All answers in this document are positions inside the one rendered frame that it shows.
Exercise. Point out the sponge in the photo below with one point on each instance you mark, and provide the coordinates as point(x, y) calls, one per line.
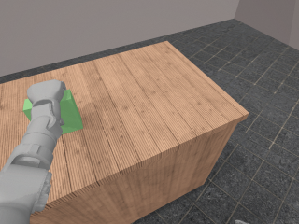
point(69, 112)

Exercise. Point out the left robot hand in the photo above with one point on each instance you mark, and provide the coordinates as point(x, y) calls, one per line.
point(51, 88)

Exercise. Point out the table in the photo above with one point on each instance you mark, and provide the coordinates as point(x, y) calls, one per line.
point(154, 126)

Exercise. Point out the robot left upper arm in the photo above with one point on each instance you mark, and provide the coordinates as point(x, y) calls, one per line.
point(23, 191)

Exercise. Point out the left robot forearm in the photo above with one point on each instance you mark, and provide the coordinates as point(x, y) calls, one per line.
point(39, 141)

